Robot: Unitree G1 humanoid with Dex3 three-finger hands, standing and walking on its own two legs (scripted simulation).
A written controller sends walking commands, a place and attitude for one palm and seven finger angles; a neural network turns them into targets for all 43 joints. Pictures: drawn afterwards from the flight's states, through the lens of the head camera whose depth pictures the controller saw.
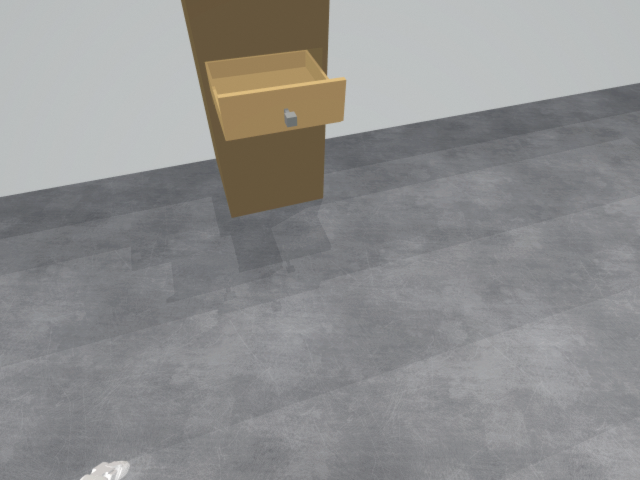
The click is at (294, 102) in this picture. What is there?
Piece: drawer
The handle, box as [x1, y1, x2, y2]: [284, 108, 296, 126]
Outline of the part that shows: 284,109 286,125 296,125 296,116 294,112 289,112 287,108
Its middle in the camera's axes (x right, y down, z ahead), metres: -0.10 -0.37 +1.16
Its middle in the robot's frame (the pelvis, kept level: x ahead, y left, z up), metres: +1.10 +0.15 -0.14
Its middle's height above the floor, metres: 0.63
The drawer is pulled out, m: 0.24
